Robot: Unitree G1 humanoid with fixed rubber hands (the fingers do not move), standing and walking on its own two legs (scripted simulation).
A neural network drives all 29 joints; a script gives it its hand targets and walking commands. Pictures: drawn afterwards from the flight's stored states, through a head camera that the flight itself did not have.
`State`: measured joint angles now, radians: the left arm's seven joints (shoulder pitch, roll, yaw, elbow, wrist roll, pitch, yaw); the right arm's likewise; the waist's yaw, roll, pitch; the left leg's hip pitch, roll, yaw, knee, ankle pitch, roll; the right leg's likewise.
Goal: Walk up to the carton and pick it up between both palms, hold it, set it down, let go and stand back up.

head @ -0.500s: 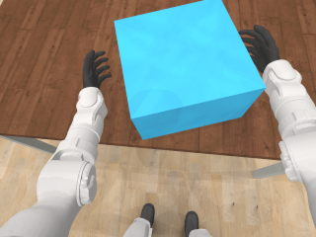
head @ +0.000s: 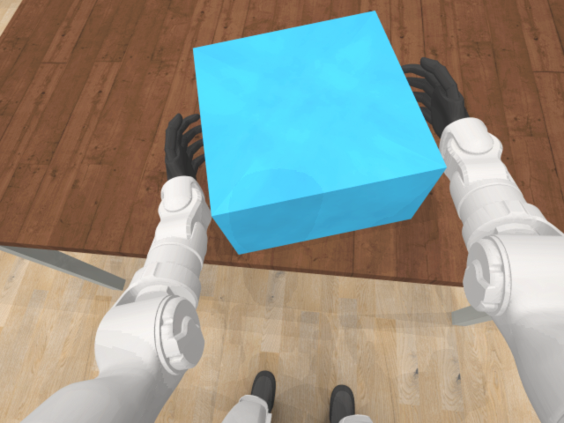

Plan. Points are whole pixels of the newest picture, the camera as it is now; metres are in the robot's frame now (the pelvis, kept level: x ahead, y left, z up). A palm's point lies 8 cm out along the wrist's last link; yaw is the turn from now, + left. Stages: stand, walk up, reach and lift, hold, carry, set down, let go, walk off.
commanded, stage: reach and lift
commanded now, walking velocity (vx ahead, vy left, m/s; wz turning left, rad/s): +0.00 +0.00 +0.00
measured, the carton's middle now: (305, 136) +0.51 +0.05 +0.01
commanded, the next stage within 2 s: none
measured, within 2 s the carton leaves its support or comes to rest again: leaves its support in 1.82 s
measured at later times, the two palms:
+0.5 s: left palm (168, 188) +0.40 +0.23 +0.03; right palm (432, 131) +0.50 -0.12 +0.05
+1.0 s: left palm (168, 187) +0.40 +0.23 +0.02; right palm (431, 130) +0.50 -0.12 +0.05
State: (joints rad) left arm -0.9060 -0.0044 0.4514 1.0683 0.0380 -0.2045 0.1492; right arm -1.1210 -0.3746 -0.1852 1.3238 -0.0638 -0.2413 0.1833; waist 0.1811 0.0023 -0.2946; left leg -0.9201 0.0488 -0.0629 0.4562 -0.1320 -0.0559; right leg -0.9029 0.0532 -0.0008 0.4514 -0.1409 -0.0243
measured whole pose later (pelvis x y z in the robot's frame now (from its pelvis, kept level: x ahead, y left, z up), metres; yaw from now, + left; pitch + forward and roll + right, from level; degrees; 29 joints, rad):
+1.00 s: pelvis +0.00 +0.00 +0.01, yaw +0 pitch +30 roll -1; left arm -0.84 -0.01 0.49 1.07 0.06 -0.22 0.15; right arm -1.08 -0.29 -0.43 1.37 -0.27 -0.30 0.17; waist 0.18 0.00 -0.27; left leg -0.84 0.05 -0.06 0.45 -0.13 -0.06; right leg -0.82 0.05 0.00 0.43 -0.14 -0.02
